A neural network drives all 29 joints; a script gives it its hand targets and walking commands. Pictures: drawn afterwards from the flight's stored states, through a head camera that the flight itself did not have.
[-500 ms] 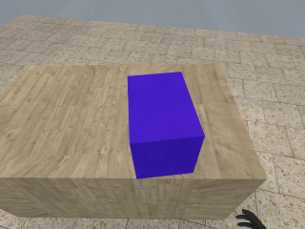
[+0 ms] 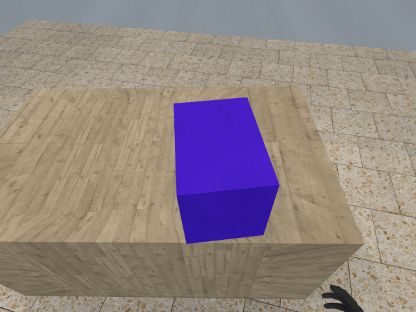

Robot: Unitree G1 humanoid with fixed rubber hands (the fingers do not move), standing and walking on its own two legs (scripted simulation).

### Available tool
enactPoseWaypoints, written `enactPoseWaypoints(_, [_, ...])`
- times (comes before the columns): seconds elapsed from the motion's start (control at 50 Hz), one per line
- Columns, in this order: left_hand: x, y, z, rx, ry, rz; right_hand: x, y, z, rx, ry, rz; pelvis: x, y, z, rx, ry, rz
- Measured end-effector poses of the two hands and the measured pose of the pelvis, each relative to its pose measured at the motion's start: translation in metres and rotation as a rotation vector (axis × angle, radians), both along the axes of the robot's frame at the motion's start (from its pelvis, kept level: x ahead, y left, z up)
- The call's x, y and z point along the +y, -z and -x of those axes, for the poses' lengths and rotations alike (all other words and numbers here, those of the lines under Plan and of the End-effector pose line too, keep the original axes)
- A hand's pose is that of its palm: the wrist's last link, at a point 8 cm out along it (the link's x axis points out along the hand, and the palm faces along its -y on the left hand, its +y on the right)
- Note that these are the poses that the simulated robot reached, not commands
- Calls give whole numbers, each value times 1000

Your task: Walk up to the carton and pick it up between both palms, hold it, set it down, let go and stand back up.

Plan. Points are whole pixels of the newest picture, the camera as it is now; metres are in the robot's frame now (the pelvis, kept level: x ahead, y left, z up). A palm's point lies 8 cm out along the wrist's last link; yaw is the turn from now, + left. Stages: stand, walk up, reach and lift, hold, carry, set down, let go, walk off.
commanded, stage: stand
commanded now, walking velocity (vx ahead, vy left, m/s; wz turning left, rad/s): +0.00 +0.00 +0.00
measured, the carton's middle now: (217, 168) +0.49 +0.00 -0.07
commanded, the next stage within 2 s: none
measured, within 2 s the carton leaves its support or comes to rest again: neither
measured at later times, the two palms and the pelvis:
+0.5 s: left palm out of the picture +0.05 +0.27 -0.13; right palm out of the picture +0.12 -0.26 -0.11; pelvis +0.00 +0.00 +0.00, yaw +0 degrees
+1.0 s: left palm out of the picture +0.05 +0.27 -0.13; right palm out of the picture +0.12 -0.26 -0.11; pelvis +0.00 +0.00 +0.00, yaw +0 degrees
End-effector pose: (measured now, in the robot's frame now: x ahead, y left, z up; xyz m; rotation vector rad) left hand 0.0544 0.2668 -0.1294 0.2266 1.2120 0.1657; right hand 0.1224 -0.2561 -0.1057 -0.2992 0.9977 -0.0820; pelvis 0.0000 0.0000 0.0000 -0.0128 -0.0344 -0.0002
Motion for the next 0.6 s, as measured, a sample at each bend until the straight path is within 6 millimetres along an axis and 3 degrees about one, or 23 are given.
enactPoseWaypoints(0.6, [0,0,1,10,0,-1,-1,1,1,10,0,1,0,0,0,0,0,0])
